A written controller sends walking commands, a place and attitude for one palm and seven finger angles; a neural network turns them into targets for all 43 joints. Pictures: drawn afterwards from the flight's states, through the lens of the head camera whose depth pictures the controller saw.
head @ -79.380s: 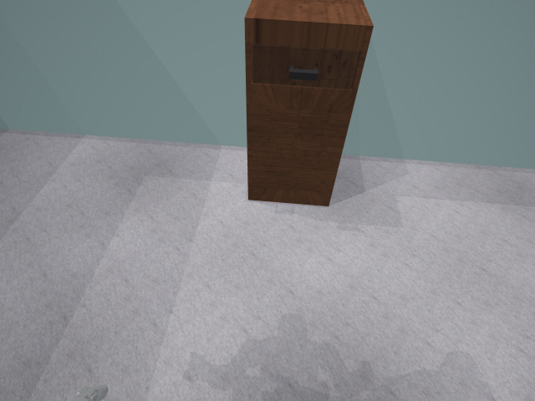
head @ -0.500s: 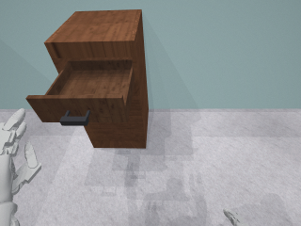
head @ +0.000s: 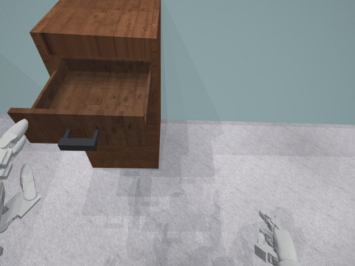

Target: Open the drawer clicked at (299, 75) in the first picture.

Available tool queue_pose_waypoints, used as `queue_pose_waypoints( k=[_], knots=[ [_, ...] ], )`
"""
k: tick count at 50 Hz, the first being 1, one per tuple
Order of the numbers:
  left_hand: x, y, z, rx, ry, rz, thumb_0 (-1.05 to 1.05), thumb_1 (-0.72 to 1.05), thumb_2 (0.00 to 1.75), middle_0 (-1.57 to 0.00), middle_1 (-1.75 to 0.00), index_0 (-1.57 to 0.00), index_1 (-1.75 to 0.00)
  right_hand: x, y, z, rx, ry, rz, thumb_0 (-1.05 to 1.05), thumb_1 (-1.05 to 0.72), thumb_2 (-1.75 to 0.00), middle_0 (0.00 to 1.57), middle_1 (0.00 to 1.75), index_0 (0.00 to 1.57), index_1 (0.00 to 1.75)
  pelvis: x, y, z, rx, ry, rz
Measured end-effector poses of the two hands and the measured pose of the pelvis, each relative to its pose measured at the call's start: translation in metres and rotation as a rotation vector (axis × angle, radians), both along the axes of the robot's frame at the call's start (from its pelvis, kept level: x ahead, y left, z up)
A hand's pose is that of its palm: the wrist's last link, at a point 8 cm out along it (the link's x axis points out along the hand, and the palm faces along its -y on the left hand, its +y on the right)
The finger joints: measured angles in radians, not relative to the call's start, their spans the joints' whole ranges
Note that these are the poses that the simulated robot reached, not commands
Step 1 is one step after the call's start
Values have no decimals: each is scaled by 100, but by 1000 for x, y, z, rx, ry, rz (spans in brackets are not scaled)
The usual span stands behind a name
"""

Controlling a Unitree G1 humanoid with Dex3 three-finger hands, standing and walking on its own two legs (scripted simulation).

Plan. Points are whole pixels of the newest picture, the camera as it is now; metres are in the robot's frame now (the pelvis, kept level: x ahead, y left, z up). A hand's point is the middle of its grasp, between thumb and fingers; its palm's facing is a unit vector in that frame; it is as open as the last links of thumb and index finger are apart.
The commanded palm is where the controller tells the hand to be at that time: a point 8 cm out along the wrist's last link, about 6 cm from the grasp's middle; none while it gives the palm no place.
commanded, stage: stop stepping back and stand still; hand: left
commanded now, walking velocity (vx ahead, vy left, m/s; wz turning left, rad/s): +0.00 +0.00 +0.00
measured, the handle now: (80, 138) +0.45 +0.32 -0.05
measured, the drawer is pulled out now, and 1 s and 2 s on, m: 0.30 0.30 0.30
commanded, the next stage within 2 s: let the arm hang, fingers relaxed in 0.84 s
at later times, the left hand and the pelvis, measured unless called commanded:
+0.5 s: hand (13, 208) +0.17 +0.25 +0.16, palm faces +0.35 -0.82 -0.45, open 7.4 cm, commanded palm +0.11 +0.30 +0.18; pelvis -0.02 +0.02 +0.00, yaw +1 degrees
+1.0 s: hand (36, 219) +0.17 +0.25 +0.10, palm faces +0.27 -0.83 -0.49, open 7.4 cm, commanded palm none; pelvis -0.03 +0.01 +0.00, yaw +1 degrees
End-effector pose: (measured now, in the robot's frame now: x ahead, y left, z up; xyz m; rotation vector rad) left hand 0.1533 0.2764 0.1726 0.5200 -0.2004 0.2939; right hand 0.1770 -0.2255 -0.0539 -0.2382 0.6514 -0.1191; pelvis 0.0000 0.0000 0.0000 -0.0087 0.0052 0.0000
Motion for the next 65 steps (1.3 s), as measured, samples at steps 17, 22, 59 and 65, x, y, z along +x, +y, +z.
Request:
queue_pose_waypoints(
  k=[17,22,59,65],
  knots=[
    [-14,26,-8,-54,3,59,1,89,90,-21,-30,-21,-30,-27,38,-18,21,79,42,1,-90,-90,21,30,20,30,-11,22,-1,-9,10,8],
    [-20,19,2,-23,-30,20,2,89,90,-21,-30,-21,-30,-37,24,-15,-8,74,19,1,-90,-90,21,30,20,30,-17,20,-1,-9,6,11],
    [-81,-12,-271,-299,1145,110,1,91,90,-20,-30,-20,-29,-101,-40,-65,-19,340,-30,0,-90,-90,20,30,20,30,-43,2,-11,14,-15,2],
    [-155,-48,-319,-452,1426,137,1,90,90,-20,-30,-21,-30,-162,-65,-59,-97,582,-84,0,-91,-90,20,30,20,30,-43,-7,-5,7,-25,16]
  ],
)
